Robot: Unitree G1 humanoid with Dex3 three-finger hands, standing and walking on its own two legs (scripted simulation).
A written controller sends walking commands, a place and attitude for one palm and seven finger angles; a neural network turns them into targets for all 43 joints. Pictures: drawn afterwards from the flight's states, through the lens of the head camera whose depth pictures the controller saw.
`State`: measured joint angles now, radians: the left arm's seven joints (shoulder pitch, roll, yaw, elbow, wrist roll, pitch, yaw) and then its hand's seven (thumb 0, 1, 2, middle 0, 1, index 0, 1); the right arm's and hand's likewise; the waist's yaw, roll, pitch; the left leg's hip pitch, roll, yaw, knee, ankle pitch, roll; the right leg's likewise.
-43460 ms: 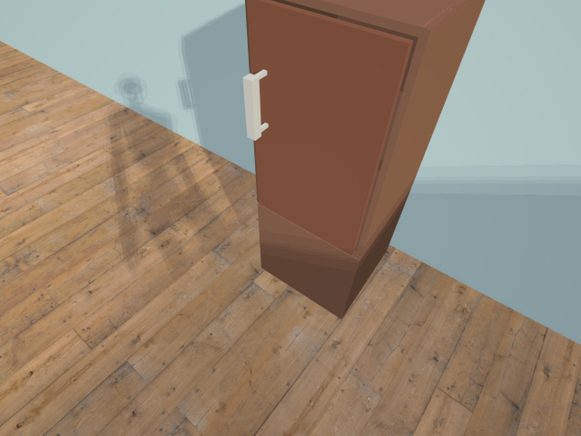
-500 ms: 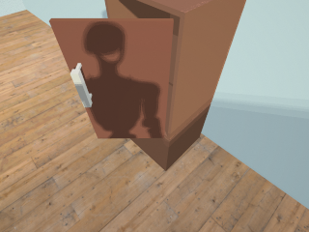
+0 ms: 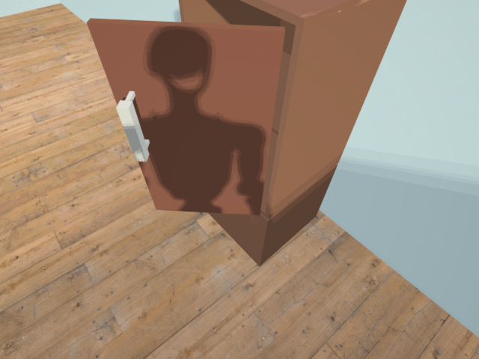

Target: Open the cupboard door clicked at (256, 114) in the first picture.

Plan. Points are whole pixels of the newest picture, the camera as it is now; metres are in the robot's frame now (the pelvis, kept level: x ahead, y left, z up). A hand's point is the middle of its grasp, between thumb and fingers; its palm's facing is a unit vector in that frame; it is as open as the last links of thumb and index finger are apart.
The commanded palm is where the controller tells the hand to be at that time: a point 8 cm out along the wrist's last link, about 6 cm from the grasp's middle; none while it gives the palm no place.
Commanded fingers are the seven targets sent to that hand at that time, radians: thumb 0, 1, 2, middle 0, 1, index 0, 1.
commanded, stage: shuffle to correct the standing spot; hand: left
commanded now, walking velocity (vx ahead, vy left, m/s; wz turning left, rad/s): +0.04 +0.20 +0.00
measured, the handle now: (137, 127) +0.56 +0.28 +0.04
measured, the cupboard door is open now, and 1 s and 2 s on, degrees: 45 45 45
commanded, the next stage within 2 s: come to a stop and stand still in 0.22 s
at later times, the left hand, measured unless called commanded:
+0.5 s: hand out of the picture +0.02 +0.24 -0.16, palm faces +0.05 -0.97 -0.23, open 7.4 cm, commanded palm none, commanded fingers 0.00 0.90 0.90 -0.20 -0.30 -0.20 -0.30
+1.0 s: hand out of the picture +0.04 +0.26 -0.17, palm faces +0.01 -0.98 -0.18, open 7.3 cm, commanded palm none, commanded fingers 0.00 0.90 0.90 -0.20 -0.30 -0.20 -0.30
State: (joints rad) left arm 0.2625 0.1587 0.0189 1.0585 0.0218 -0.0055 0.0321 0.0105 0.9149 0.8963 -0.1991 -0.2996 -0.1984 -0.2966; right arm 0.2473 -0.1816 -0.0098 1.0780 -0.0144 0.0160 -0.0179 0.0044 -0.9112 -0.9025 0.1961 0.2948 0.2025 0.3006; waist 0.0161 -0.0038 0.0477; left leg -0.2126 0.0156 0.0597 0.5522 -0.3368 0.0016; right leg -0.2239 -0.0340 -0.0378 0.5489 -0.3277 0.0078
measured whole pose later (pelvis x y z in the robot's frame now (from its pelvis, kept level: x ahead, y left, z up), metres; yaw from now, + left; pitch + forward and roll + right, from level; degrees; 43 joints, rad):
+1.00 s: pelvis +0.02 +0.09 +0.01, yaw -1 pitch -1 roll +0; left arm 0.27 0.16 0.00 1.10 0.02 -0.01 0.03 0.01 0.93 0.90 -0.20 -0.30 -0.20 -0.30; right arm 0.26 -0.15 0.01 1.11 -0.02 -0.01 -0.02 0.00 -0.94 -0.90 0.20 0.29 0.20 0.30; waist 0.01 -0.02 0.02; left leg -0.19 0.01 0.07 0.43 -0.23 0.01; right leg -0.15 -0.03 -0.04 0.45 -0.28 0.01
